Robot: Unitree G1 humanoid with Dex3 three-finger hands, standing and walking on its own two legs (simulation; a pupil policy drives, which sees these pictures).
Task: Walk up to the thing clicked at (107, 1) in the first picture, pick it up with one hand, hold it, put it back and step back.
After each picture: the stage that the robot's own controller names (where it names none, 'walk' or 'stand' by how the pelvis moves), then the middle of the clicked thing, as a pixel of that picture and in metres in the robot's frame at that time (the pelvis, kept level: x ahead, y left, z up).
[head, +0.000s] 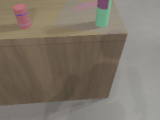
stand; (104, 3) +0.79 -0.10 +0.08
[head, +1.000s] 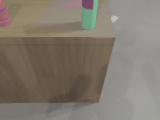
rise first; (89, 2) +0.71 +0.00 +0.11
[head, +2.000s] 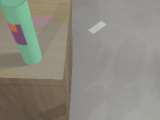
stand; (24, 34) +0.46 +0.22 +0.11
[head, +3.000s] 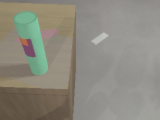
stand; (33, 47) +0.46 +0.19 +0.08
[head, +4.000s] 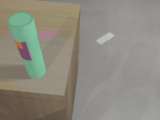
stand; (30, 49) +0.43 +0.20 +0.08
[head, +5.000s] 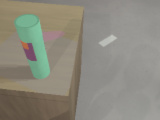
stand; (35, 50) +0.43 +0.19 +0.08
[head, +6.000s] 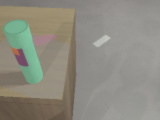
stand; (26, 56) +0.42 +0.21 +0.08
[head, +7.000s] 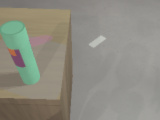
stand; (23, 56) +0.42 +0.22 +0.07
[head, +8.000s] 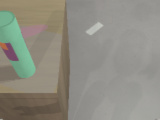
rise first; (16, 49) +0.42 +0.23 +0.08
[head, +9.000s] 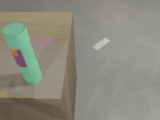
go down; (25, 57) +0.42 +0.24 +0.08
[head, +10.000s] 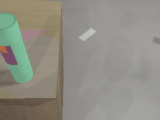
go down; (14, 53) +0.41 +0.22 +0.09
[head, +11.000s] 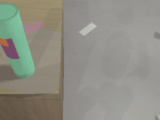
go down; (16, 47) +0.41 +0.21 +0.11
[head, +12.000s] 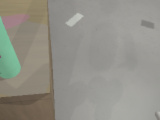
close in; out of the picture +0.40 +0.22 +0.13
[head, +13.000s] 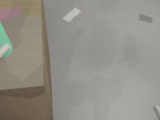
close; out of the picture +0.47 +0.25 +0.14
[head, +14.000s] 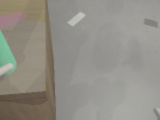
close; out of the picture +0.41 +0.24 +0.14
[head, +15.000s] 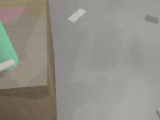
lift; out of the picture +0.42 +0.23 +0.15
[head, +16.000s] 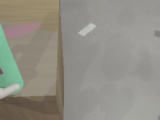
lift; out of the picture +0.34 +0.23 +0.15
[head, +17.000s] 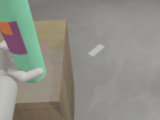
hold; (22, 39) +0.31 +0.15 +0.27
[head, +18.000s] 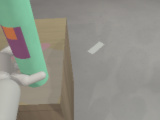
hold; (25, 45) +0.32 +0.15 +0.24
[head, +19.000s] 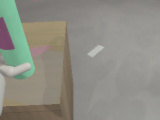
crouch; (10, 36) +0.34 +0.19 +0.26
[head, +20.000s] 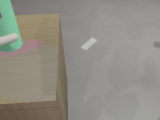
lower; out of the picture +0.43 +0.22 +0.28
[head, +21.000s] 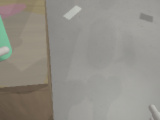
lower; out of the picture +0.46 +0.24 +0.14
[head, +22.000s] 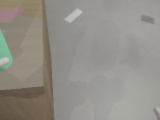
lower; out of the picture +0.43 +0.24 +0.14
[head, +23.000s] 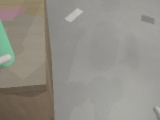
lower; out of the picture +0.43 +0.23 +0.14
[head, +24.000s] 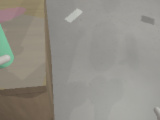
lower; out of the picture +0.43 +0.24 +0.14
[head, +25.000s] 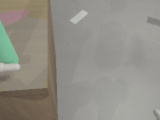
open; out of the picture +0.42 +0.23 +0.14
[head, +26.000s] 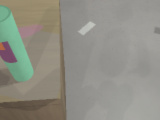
sink last; (12, 50) +0.40 +0.22 +0.12
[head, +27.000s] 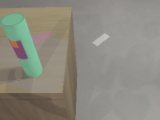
stand; (25, 49) +0.44 +0.24 +0.10
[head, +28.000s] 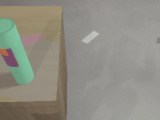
stand; (15, 56) +0.41 +0.24 +0.08
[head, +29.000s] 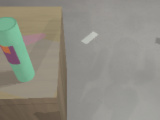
stand; (16, 54) +0.42 +0.24 +0.08
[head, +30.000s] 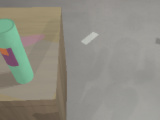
stand; (15, 55) +0.42 +0.24 +0.08
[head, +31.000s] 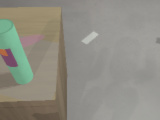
stand; (14, 56) +0.41 +0.24 +0.08
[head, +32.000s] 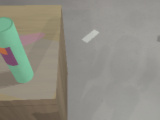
stand; (14, 54) +0.41 +0.24 +0.08
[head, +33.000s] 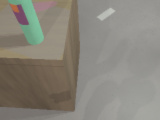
walk; (26, 15) +0.55 +0.23 +0.10
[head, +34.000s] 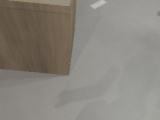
walk; out of the picture +0.92 +0.18 +0.09
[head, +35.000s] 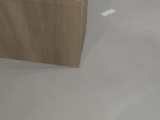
stand; out of the picture +1.18 +0.17 +0.09
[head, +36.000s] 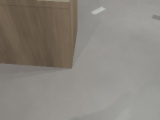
stand; out of the picture +1.15 +0.20 +0.07
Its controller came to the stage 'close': yes
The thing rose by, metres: 0.20
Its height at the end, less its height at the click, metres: +0.00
